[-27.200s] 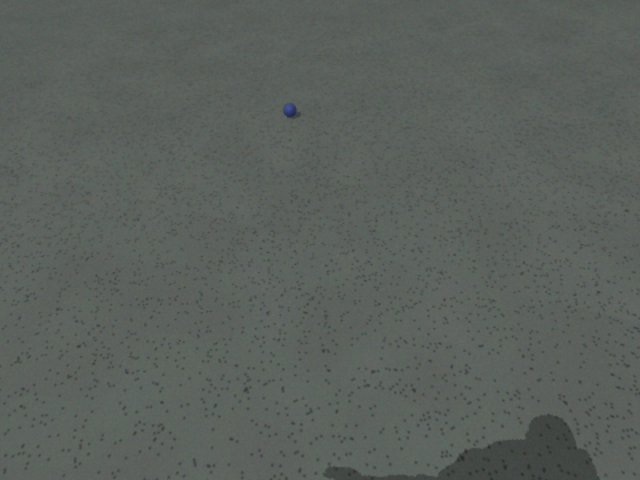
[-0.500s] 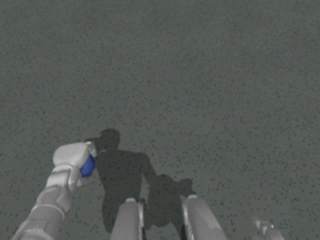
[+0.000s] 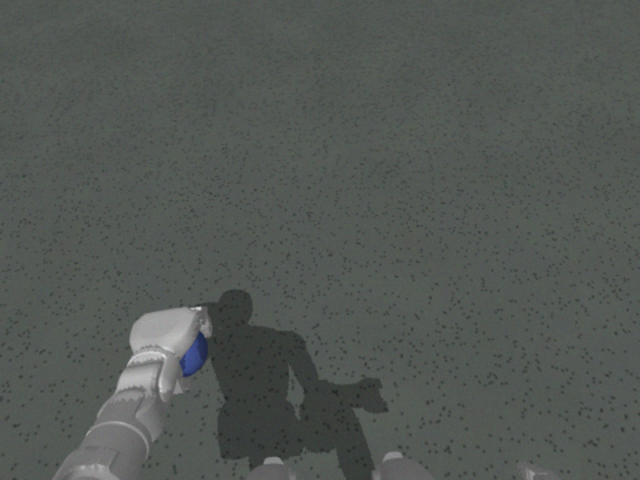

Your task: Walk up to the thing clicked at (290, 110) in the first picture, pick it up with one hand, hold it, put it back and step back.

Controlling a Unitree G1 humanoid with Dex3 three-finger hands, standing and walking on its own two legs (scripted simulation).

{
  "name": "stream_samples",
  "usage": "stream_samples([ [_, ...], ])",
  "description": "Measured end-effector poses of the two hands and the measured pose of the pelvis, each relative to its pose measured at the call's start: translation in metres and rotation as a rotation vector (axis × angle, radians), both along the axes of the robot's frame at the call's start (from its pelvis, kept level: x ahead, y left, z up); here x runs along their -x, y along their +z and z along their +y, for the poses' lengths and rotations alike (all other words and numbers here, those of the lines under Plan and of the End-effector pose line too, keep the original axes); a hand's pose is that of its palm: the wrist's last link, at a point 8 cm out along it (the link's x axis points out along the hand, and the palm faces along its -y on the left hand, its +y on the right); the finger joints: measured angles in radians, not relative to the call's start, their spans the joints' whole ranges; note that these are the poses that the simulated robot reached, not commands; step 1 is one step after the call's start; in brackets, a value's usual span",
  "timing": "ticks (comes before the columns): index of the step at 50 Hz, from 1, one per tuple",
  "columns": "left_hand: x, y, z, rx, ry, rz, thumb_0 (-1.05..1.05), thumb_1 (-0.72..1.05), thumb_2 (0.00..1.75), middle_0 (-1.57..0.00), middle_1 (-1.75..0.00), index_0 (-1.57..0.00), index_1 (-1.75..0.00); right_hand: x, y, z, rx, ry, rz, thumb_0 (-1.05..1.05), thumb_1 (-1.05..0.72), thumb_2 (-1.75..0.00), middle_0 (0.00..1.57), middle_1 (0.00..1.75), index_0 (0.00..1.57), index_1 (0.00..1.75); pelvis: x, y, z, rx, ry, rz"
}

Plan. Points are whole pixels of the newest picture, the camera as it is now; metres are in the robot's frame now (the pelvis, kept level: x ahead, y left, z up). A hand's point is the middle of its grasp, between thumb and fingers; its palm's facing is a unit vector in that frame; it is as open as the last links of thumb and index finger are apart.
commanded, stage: lift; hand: left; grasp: from above
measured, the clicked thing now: (180, 350) +0.33 +0.22 -0.10
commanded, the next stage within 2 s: hold in 0.12 s
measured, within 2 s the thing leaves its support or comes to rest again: neither
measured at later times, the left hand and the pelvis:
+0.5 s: hand (167, 335) +0.33 +0.22 -0.04, palm faces -0.45 -0.06 -0.89, open 9.6 cm; pelvis +0.02 +0.00 +0.03, yaw +0 degrees
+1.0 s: hand (154, 337) +0.32 +0.23 -0.01, palm faces -0.46 -0.05 -0.89, open 9.6 cm; pelvis +0.02 +0.01 +0.05, yaw -1 degrees
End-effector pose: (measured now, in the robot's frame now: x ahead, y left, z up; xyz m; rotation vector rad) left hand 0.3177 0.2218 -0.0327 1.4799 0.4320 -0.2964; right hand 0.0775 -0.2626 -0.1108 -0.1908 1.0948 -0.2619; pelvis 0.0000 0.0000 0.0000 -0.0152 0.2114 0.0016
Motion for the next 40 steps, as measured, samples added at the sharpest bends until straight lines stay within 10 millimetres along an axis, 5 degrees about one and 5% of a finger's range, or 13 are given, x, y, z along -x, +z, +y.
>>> stream_samples([
  [10, -0.013, 0.031, -0.001, -0.006, 0.024, -0.005, -0.01, -0.02, 0.69, -0.62, -0.77, -0.64, -0.77, -0.018, 0.021, -0.001, -0.015, -0.01, -0.038, 0.01, -0.91, -0.9, 0.2, 0.3, 0.2, 0.3, -0.012, 0.02, -0.001, -0.005, -0.001, -0.045],
  [40, -0.013, 0.072, 0.005, -0.01, -0.023, 0.015, 0.0, -0.02, 0.69, -0.62, -0.78, -0.64, -0.77, -0.042, 0.048, 0.004, -0.027, -0.002, -0.103, 0.01, -0.91, -0.9, 0.2, 0.3, 0.2, 0.3, -0.023, 0.043, 0.005, -0.008, -0.011, -0.135],
])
